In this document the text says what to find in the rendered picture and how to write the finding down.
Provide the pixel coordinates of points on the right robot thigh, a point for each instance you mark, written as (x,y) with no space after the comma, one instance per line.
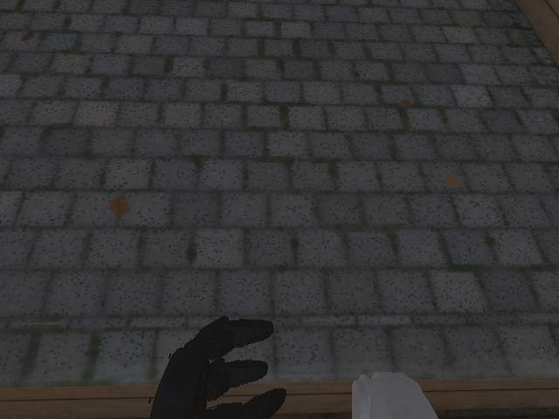
(389,396)

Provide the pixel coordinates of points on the left robot hand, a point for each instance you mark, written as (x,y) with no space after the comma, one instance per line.
(190,380)

